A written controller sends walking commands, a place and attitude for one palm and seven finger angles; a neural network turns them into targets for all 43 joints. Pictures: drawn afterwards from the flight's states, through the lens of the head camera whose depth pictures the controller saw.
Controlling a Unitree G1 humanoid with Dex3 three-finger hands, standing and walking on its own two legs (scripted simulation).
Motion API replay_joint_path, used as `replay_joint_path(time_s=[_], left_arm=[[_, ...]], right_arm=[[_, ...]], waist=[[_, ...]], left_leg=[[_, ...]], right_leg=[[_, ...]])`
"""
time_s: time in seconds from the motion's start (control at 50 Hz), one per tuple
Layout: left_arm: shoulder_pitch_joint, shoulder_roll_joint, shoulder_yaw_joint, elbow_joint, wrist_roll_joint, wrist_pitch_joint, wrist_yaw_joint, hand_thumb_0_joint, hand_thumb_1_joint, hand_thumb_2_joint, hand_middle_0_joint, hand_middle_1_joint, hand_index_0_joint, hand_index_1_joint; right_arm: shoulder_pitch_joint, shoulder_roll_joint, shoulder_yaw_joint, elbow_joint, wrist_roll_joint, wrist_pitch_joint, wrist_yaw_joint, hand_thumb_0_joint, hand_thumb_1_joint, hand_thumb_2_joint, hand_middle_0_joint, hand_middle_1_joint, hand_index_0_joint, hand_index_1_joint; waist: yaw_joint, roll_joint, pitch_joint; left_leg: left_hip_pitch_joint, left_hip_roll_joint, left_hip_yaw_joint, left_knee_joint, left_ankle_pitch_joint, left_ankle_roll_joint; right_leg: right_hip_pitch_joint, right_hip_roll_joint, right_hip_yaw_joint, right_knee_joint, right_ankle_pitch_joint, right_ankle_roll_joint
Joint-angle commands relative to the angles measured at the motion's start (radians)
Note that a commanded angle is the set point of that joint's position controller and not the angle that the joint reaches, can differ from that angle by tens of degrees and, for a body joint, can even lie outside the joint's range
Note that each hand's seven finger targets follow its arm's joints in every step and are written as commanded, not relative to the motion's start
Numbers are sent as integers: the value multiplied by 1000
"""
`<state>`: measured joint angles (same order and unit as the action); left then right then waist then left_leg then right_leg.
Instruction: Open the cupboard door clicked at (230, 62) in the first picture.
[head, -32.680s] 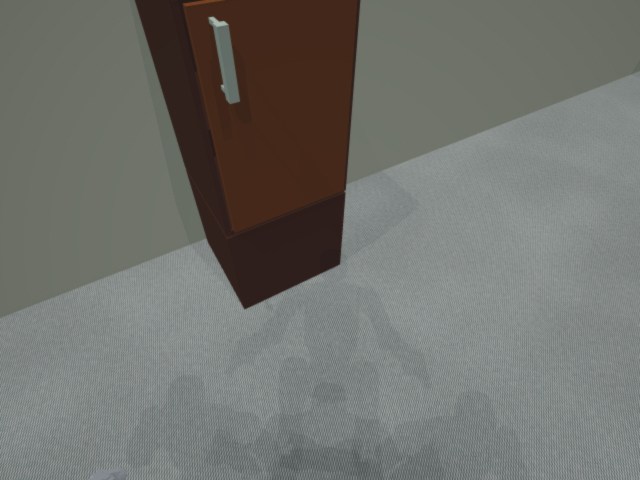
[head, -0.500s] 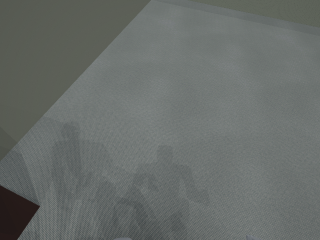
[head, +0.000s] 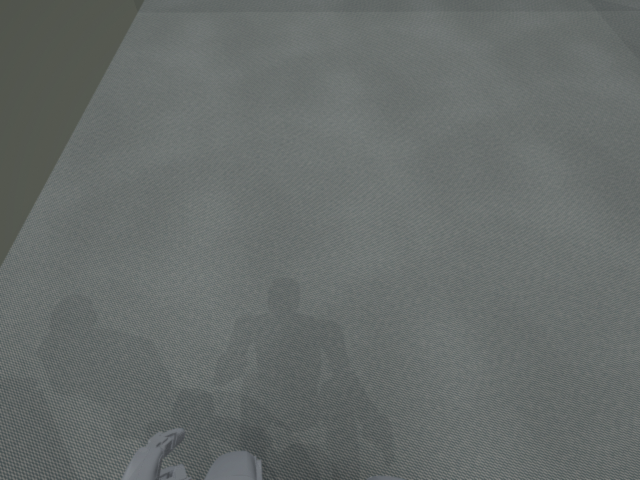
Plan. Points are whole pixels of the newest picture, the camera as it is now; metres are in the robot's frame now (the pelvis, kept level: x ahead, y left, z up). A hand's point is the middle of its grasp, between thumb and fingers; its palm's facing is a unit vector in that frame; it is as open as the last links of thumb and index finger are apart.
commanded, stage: walk to a spot facing it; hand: left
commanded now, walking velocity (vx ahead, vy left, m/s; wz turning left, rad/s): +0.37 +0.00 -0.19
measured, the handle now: out of the picture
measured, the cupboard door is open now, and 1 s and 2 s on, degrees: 40 40 40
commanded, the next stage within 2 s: turn to face it in 0.46 s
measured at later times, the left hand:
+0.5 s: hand (205, 344) +0.33 +0.19 -0.16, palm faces -0.08 -0.98 -0.17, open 7.3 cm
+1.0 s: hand (261, 230) +0.57 +0.12 -0.17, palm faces +0.00 -0.99 -0.16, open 7.2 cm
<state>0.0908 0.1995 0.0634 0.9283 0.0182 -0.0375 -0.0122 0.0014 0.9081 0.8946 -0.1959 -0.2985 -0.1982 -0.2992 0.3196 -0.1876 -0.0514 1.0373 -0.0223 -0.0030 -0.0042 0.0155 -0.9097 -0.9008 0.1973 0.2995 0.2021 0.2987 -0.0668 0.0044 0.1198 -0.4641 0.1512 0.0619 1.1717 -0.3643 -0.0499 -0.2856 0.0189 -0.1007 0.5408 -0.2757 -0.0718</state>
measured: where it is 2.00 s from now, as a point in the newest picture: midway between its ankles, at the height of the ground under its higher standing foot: (354, 337)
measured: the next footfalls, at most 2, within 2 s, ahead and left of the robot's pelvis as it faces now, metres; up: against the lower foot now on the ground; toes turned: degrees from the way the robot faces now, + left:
left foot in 0.26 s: +0.30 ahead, +0.13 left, +0.00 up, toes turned +3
right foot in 0.66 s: +0.46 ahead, -0.17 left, +0.00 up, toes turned -20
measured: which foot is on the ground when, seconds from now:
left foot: up 0.00-0.24, down 0.26-0.66, up 0.68-1.00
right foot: down 0.00-0.28, up 0.30-0.64, down 0.66-1.00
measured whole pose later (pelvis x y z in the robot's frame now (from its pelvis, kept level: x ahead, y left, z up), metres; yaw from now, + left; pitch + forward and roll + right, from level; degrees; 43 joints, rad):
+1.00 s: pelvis +0.46 -0.05 -0.01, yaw -1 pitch +0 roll +0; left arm 0.14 0.17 0.06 0.97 0.02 -0.02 0.02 -0.02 0.94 0.89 -0.20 -0.30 -0.20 -0.30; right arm 0.24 -0.16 -0.05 1.02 -0.02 0.02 0.01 0.02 -0.93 -0.90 0.20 0.30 0.20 0.30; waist -0.03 -0.04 0.07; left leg -0.40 0.07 0.14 0.66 -0.25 -0.03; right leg -0.19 -0.12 -0.31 0.59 -0.37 0.00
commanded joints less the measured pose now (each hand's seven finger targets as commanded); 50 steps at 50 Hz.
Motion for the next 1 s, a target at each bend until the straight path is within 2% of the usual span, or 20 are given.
replay_joint_path(time_s=[0.0, 0.14, 0.2, 0.22, 0.24, 0.26, 0.32, 0.42, 0.54, 0.56, 0.6, 0.62, 0.64, 0.66, 0.7, 0.78, 0.9, 0.94, 0.96, 0.98], left_arm=[[112, 132, 28, 14, 3, -31, 9, 0, 900, 900, -200, -300, -200, -300], [223, 129, 26, 90, -4, -42, 11, 0, 900, 900, -200, -300, -200, -300], [207, 132, 25, 100, -10, -41, 17, 0, 900, 900, -200, -300, -200, -300], [215, 113, 22, 85, -15, -40, 15, 0, 900, 900, -200, -300, -200, -300], [277, 66, 16, 70, -23, -41, 5, 0, 900, 900, -200, -300, -200, -300], [211, 71, 13, 40, -10, -49, 7, 0, 900, 900, -200, -300, -200, -300], [113, 60, 17, 37, 7, -28, -11, 0, 900, 900, -200, -300, -200, -300], [145, -3, 11, 39, 12, 17, -28, 0, 900, 900, -200, -300, -200, -300], [47, 10, 23, -8, 14, 17, -36, 0, 900, 900, -200, -300, -200, -300], [72, 14, 21, 1, 14, 10, -31, 0, 900, 900, -200, -300, -200, -300], [283, 62, 24, 75, 15, -13, -13, 0, 900, 900, -200, -300, -200, -300], [415, 157, 48, 118, 20, -30, 3, 0, 900, 900, -200, -300, -200, -300], [467, 257, 63, 132, 3, -30, 11, 0, 900, 900, -200, -300, -200, -300], [408, 239, 51, 121, -7, -28, 22, 0, 900, 900, -200, -300, -200, -300], [226, 149, 26, 74, -2, -13, 39, 0, 900, 900, -200, -300, -200, -300], [99, 98, 3, 38, 3, -14, 39, 0, 900, 900, -200, -300, -200, -300], [120, 121, 25, 34, 6, 1, 41, 0, 900, 900, -200, -300, -200, -300], [112, 137, 33, 18, -2, 10, 40, 0, 900, 900, -200, -300, -200, -300], [112, 128, 34, 4, -5, 17, 38, 0, 900, 900, -200, -300, -200, -300], [131, 80, 30, -26, -14, 28, 35, 0, 900, 900, -200, -300, -200, -300]], right_arm=[[29, -42, -11, -71, -4, -16, 10, 0, -900, -900, 200, 300, 200, 300], [-196, -45, -11, -140, 2, -48, 25, 0, -900, -900, 200, 300, 200, 300], [-46, -91, -23, -85, -5, -61, 11, 0, -900, -900, 200, 300, 200, 300], [97, -165, -40, -47, -15, -67, 0, 0, -900, -900, 200, 300, 200, 300], [217, -272, -66, -24, -34, -68, -7, 0, -900, -900, 200, 300, 200, 300], [234, -272, -62, -21, -23, -52, -9, 0, -900, -900, 200, 300, 200, 300], [45, -130, -27, -67, -17, -72, -13, 0, -900, -900, 200, 300, 200, 300], [28, -121, -23, -53, -5, -83, -14, 0, -900, -900, 200, 300, 200, 300], [51, -140, -30, -46, -12, -56, -8, 0, -900, -900, 200, 300, 200, 300], [56, -145, -25, -36, -13, -51, -9, 0, -900, -900, 200, 300, 200, 300], [48, -132, -12, -19, 0, -47, -5, 0, -900, -900, 200, 300, 200, 300], [62, -86, -3, -20, 15, -51, 2, 0, -900, -900, 200, 300, 200, 300], [103, -43, 2, -35, 28, -47, -1, 0, -900, -900, 200, 300, 200, 300], [37, -57, -2, -40, 27, -36, -8, 0, -900, -900, 200, 300, 200, 300], [11, -51, -5, -25, 21, -26, -13, 0, -900, -900, 200, 300, 200, 300], [65, 9, 11, 11, 14, 15, 0, 0, -900, -900, 200, 300, 200, 300], [-21, 11, 6, -52, 7, 18, 21, 0, -900, -900, 200, 300, 200, 300], [1, -29, -4, -60, 1, 17, 24, 0, -900, -900, 200, 300, 200, 300], [49, -79, -18, -58, -3, 14, 23, 0, -900, -900, 200, 300, 200, 300], [86, -184, -40, -73, -15, 10, 14, 0, -900, -900, 200, 300, 200, 300]], waist=[[29, -103, -102], [83, -114, -62], [-7, -71, -130], [-68, 42, -216], [-82, 279, -355], [-82, 210, -306], [1, 128, -51], [57, 113, -101], [43, 116, -28], [56, 104, -34], [154, 9, -131], [206, -164, -242], [190, -335, -336], [193, -235, -290], [118, -206, -176], [35, -139, -127], [56, -148, -117], [30, -104, -135], [4, 2, -170], [-11, 272, -193]], left_leg=[[-48, -6, 0, -188, 82, -13], [-52, -71, 41, -510, 149, 12], [253, -132, 75, -668, 216, 47], [513, -12, -80, -688, 245, 107], [745, 261, -434, -761, 235, 234], [648, 347, -551, -874, 158, 287], [329, 268, -339, -975, 54, 198], [333, 156, 42, -969, 351, 151], [316, 168, 121, -907, 332, 139], [303, 164, 117, -858, 405, 134], [252, 86, 152, -598, 576, 90], [74, -17, 196, -325, 349, 48], [-51, -131, 120, -4, -277, 24], [-99, -97, -21, 106, -279, 34], [-108, -24, -87, 121, -131, 34], [37, -35, -13, -148, -70, 7], [46, -71, 65, -449, 20, 12], [159, -92, 83, -583, 152, 22], [272, -56, 17, -650, 337, 50], [355, 163, -324, -730, 626, 181]], right_leg=[[78, -235, 223, -332, 143, -118], [261, -237, 223, -260, 418, -99], [202, -181, 160, -29, 633, -50], [18, -128, 131, 180, 492, -10], [-208, 11, 28, 537, -25, 28], [-283, 20, 105, 738, -282, 14], [-384, -126, 154, 804, -50, 40], [-269, -145, 71, 438, 32, 72], [-169, -92, -17, 165, 95, 57], [-99, -74, -31, 131, 88, 46], [195, -25, -43, -1, 171, 19], [431, -236, 195, -47, 306, -43], [523, -498, 505, -182, 452, -170], [426, -496, 475, -217, 435, -184], [231, -454, 301, -236, 362, -131], [47, -386, 22, -253, 422, -59], [144, -373, -69, -136, 442, -19], [115, -357, -110, -32, 387, 23], [39, -322, -134, 94, 275, 63], [-144, -187, -164, 299, -108, 141]])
